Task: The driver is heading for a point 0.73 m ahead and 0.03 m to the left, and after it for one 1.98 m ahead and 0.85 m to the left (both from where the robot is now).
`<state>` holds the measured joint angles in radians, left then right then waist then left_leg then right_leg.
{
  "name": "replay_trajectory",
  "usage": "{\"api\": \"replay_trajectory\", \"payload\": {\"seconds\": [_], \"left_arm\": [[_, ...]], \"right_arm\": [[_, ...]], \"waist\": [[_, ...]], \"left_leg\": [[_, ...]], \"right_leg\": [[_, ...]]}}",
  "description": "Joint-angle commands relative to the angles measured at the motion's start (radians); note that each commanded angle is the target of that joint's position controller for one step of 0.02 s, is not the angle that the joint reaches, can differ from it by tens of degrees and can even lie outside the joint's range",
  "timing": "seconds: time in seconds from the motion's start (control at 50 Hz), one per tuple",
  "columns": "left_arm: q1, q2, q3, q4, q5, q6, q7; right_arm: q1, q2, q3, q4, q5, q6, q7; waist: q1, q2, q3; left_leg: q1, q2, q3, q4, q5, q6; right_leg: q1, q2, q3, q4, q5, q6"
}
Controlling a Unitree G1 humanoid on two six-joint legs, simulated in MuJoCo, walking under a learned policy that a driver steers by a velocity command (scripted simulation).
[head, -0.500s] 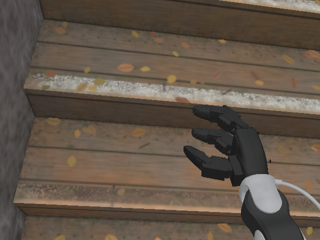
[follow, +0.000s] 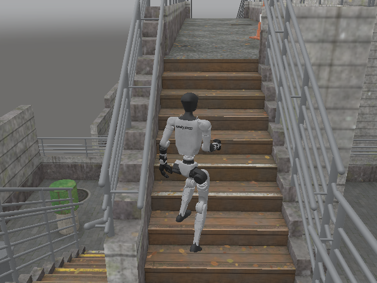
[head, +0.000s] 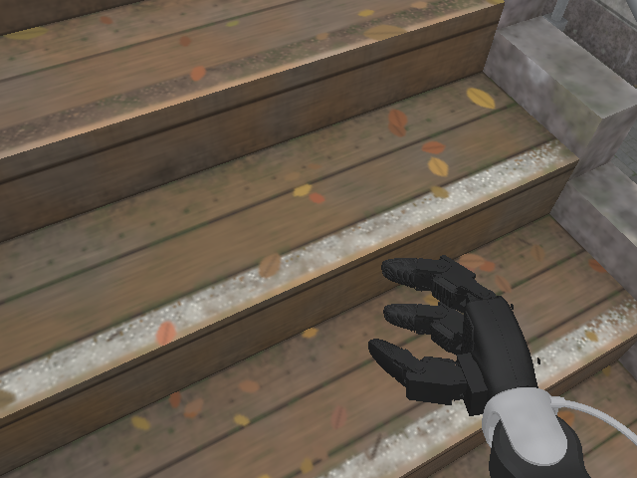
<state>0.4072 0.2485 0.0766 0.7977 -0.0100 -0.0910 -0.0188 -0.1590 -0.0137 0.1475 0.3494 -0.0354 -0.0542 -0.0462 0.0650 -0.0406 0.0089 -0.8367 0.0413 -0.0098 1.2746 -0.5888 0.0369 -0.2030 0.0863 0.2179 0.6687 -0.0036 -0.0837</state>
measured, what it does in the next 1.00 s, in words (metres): climbs: right foot 0.16 m higher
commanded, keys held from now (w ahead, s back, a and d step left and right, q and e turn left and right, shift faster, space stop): w+e+shift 0.02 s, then shift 0.98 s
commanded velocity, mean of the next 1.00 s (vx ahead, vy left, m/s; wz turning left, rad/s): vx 0.21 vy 0.00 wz -0.25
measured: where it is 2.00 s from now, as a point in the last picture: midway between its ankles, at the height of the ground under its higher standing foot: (292, 417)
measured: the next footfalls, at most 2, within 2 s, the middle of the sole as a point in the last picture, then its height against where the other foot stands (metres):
right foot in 0.48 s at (352, 408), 0.16 m higher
left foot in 1.08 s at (225, 275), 0.16 m higher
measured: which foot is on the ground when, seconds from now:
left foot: down 0.00-0.48, up 0.50-1.00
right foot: up 0.00-0.46, down 0.48-1.00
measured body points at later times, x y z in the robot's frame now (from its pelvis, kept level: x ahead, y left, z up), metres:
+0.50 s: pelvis +0.32 +0.04 +0.16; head +0.39 +0.07 +0.61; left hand +0.60 +0.16 +0.08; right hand +0.16 -0.17 +0.06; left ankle +0.11 +0.14 -0.52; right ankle +0.43 -0.01 -0.46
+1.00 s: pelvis +0.45 +0.08 +0.29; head +0.47 +0.05 +0.74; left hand +0.40 +0.31 +0.17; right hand +0.71 -0.09 +0.24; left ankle +0.55 +0.20 -0.20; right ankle +0.44 -0.01 -0.46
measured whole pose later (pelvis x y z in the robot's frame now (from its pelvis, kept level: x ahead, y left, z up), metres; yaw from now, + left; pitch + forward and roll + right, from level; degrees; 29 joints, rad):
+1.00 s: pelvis +0.45 +0.08 +0.29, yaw -11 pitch +1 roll +2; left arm 0.56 0.10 0.02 0.93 0.03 -0.03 0.08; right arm -0.10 -0.03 0.06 0.56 -0.01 0.07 -0.05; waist 0.09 0.03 0.03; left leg -1.06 0.04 0.02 1.82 -0.58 0.03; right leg -0.20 0.01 0.05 0.40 -0.21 -0.05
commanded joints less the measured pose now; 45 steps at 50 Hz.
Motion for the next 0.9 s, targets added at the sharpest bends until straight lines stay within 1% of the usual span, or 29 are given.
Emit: {"api": "replay_trajectory", "payload": {"seconds": [0.02,0.04,0.06,0.08,0.1,0.16,0.22,0.26,0.3,0.32,0.36,0.38,0.4,0.42,0.44,0.46,0.48,0.5,0.52,0.54,0.56,0.58,0.6,0.62,0.64,0.72,0.76,0.84,0.9], "left_arm": [[-0.144,-0.04,0.025,-0.261,0.042,-0.013,-0.046],[-0.058,-0.042,0.019,-0.247,0.068,0.025,-0.042],[-0.044,-0.069,0.0,-0.241,0.083,0.056,-0.04],[-0.04,-0.062,-0.008,-0.232,0.09,0.079,-0.027],[-0.08,-0.008,0.001,-0.235,0.072,0.096,-0.022],[-0.229,-0.063,-0.028,-0.277,0.044,0.123,-0.009],[-0.31,0.006,-0.028,-0.317,0.017,0.142,-0.026],[-0.346,0.022,-0.021,-0.315,0.021,0.16,-0.023],[-0.393,0.017,-0.012,-0.318,0.042,0.176,0.002],[-0.465,-0.002,-0.024,-0.336,0.066,0.157,0.015],[-0.664,-0.047,-0.056,-0.415,0.063,0.111,0.013],[-0.698,-0.075,-0.073,-0.458,0.058,0.073,0.017],[-0.612,-0.067,-0.09,-0.435,0.037,0.061,-0.001],[-0.466,-0.051,-0.105,-0.435,0.025,0.074,-0.036],[-0.399,0.038,-0.075,-0.396,0.017,0.11,-0.055],[-0.181,0.067,-0.05,-0.378,0.004,0.153,-0.058],[-0.021,0.143,-0.013,-0.329,0.009,0.156,-0.045],[-0.042,0.176,0.002,-0.269,-0.013,0.124,-0.037],[-0.089,0.137,-0.003,-0.262,0.02,0.103,0.013],[-0.135,0.13,-0.007,-0.218,0.013,0.084,0.042],[-0.167,0.097,-0.016,-0.174,0.003,0.068,0.047],[-0.162,0.029,-0.03,-0.116,0.015,0.058,0.053],[-0.112,0.01,-0.025,-0.047,0.053,0.046,0.077],[-0.088,-0.053,-0.049,-0.036,0.066,0.03,0.094],[-0.109,-0.061,-0.062,-0.014,0.07,0.021,0.108],[-0.082,-0.015,-0.071,0.018,0.041,-0.014,0.069],[0.002,-0.009,-0.07,0.047,0.047,-0.023,0.063],[0.175,-0.002,-0.052,0.09,0.033,-0.018,0.069],[0.196,-0.01,-0.043,0.089,0.034,-0.009,0.087]], "right_arm": [[0.355,-0.427,-0.205,0.122,0.028,0.0,-0.002],[0.164,-0.329,-0.184,0.123,0.036,-0.007,0.017],[0.147,-0.242,-0.162,0.159,0.061,-0.032,0.027],[0.171,-0.201,-0.157,0.19,0.063,-0.039,0.032],[0.215,-0.211,-0.17,0.24,0.053,-0.047,0.038],[0.547,-0.236,-0.203,0.43,0.024,-0.043,0.05],[0.504,-0.238,-0.2,0.412,-0.003,0.0,0.04],[0.491,-0.29,-0.202,0.389,0.006,-0.001,0.037],[0.592,-0.368,-0.232,0.42,0.015,-0.018,0.03],[0.679,-0.334,-0.218,0.452,0.018,-0.024,0.021],[0.868,-0.335,-0.231,0.553,-0.012,-0.027,0.001],[0.976,-0.301,-0.227,0.626,-0.035,-0.033,-0.032],[0.912,-0.296,-0.22,0.613,-0.03,-0.023,-0.031],[0.702,-0.337,-0.221,0.543,0.007,-0.021,-0.041],[0.646,-0.368,-0.221,0.485,0.023,-0.028,-0.05],[0.547,-0.497,-0.25,0.438,0.045,-0.051,-0.044],[0.38,-0.561,-0.287,0.383,0.087,-0.068,-0.004],[0.448,-0.378,-0.257,0.375,0.098,-0.061,0.046],[0.477,-0.328,-0.232,0.343,0.088,-0.055,0.055],[0.546,-0.255,-0.215,0.344,0.064,-0.043,0.044],[0.579,-0.224,-0.198,0.33,0.02,-0.01,0.037],[0.479,-0.203,-0.18,0.307,-0.011,0.019,0.015],[0.431,-0.171,-0.171,0.279,-0.02,0.045,-0.006],[0.386,-0.146,-0.151,0.246,-0.022,0.062,-0.005],[0.368,-0.154,-0.149,0.225,-0.016,0.063,-0.005],[0.311,-0.135,-0.131,0.213,0.012,0.055,-0.012],[0.212,-0.084,-0.118,0.198,0.023,0.054,-0.022],[0.014,-0.057,-0.106,0.131,-0.007,0.07,-0.031],[-0.064,-0.071,-0.111,0.107,0.002,0.086,-0.019]], "waist": [[-0.072,0.4,-0.226],[0.057,0.209,-0.105],[0.084,0.163,-0.007],[0.087,0.151,-0.014],[0.057,0.1,-0.039],[-0.036,0.126,0.014],[-0.031,0.157,0.012],[-0.028,0.214,0.017],[-0.071,0.208,0.034],[-0.108,0.164,0.094],[-0.183,0.167,0.151],[-0.201,0.229,0.137],[-0.133,0.169,0.019],[-0.004,0.166,-0.139],[0.033,0.14,-0.29],[0.156,0.312,-0.355],[0.303,0.222,-0.43],[0.196,-0.125,-0.482],[0.164,-0.019,-0.627],[0.057,0.086,-0.526],[-0.038,0.174,-0.328],[-0.024,0.178,-0.119],[-0.042,0.124,0.013],[-0.059,0.121,0.001],[-0.093,0.157,-0.011],[-0.124,0.132,-0.055],[-0.076,0.014,-0.086],[-0.012,-0.003,-0.076],[-0.005,-0.032,-0.058]], "left_leg": [[0.603,0.364,-1.038,-1.083,-0.254,-0.038],[0.501,0.371,-0.966,-0.993,-0.209,0.013],[0.405,0.311,-0.696,-0.869,-0.039,0.028],[0.432,0.276,-0.49,-0.821,0.219,0.006],[0.501,0.235,-0.319,-0.754,0.47,-0.02],[0.769,0.2,-0.095,-0.722,1.069,-0.119],[0.725,0.133,0.079,-0.837,1.352,-0.124],[0.73,0.142,0.105,-0.887,1.398,-0.088],[0.938,0.189,0.055,-0.938,1.398,-0.029],[1.025,0.19,0.04,-0.95,1.462,-0.016],[1.212,0.215,0.048,-0.964,1.718,0.021],[1.334,0.232,0.033,-0.953,1.823,0.021],[1.248,0.19,0.104,-0.965,1.969,0.008],[0.962,0.148,0.153,-1.003,2.018,-0.021],[0.793,0.144,0.11,-0.904,2.248,0.01],[0.716,0.214,0.051,-0.732,2.383,0.004],[0.669,0.125,0.088,-0.34,2.02,-0.057],[0.412,-0.154,0.102,0.315,0.131,-0.088],[0.331,-0.226,-0.188,0.723,0.165,-0.083],[0.281,-0.205,-0.239,0.777,0.247,-0.053],[0.181,-0.169,-0.172,0.795,0.237,-0.04],[0.117,-0.137,-0.141,0.74,0.225,-0.034],[-0.034,-0.149,-0.182,0.854,0.1,-0.038],[-0.028,-0.138,-0.2,0.824,0.117,-0.007],[-0.029,-0.13,-0.215,0.816,0.111,-0.001],[-0.063,-0.111,-0.063,0.689,0.083,-0.016],[-0.203,-0.126,0.027,0.934,0.068,-0.02],[-0.494,-0.079,0.009,1.067,0.024,0.003],[-0.48,-0.038,0.028,0.9,0.05,-0.028]], "right_leg": [[-0.55,0.043,0.047,1.014,-0.089,0.052],[-0.58,-0.039,-0.053,1.15,-0.014,0.073],[-0.61,-0.049,-0.099,1.213,0.082,0.083],[-0.642,-0.033,-0.11,1.305,0.089,0.096],[-0.665,-0.007,-0.069,1.331,0.048,0.091],[-0.888,0.051,-0.007,1.266,-0.227,0.071],[-0.747,0.092,-0.163,1.021,-0.323,0.069],[-0.714,0.089,-0.213,0.989,-0.293,0.078],[-0.931,0.084,-0.249,1.159,-0.37,0.052],[-1.077,0.082,-0.26,1.219,-0.484,0.029],[-1.312,0.07,-0.308,1.153,-0.688,-0.011],[-1.41,0.058,-0.276,1.092,-0.754,-0.034],[-1.158,0.055,-0.392,0.886,-0.663,-0.046],[-0.601,0.017,-0.421,0.522,-0.426,-0.086],[-0.175,0.125,-0.506,0.447,-0.262,-0.047],[0.055,0.112,-0.39,0.428,-0.261,-0.047],[0.236,0.041,-0.205,0.119,-0.031,-0.121],[0.443,-0.259,0.185,-0.038,0.559,-0.293],[0.382,-0.392,0.528,-0.088,0.945,-0.428],[0.226,-0.371,0.581,-0.16,0.664,-0.436],[0.085,-0.353,0.519,-0.162,0.376,-0.417],[-0.056,-0.279,0.481,-0.133,0.257,-0.359],[-0.123,-0.288,0.41,-0.149,0.155,-0.352],[-0.165,-0.277,0.395,-0.201,0.068,-0.32],[-0.174,-0.302,0.31,-0.222,0.189,-0.302],[-0.172,-0.246,0.051,-0.277,0.421,-0.255],[-0.076,-0.251,0.066,-0.285,0.437,-0.273],[0.138,-0.257,0.103,-0.249,0.19,-0.213],[0.143,-0.26,0.107,-0.286,0.148,-0.187]]}}
Keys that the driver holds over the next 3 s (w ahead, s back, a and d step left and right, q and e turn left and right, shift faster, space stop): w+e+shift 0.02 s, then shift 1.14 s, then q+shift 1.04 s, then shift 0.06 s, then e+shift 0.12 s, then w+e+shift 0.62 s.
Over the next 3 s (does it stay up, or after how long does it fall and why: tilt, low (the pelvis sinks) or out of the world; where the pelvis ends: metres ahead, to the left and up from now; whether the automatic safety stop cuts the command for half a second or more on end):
stays up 0.62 0.28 0.42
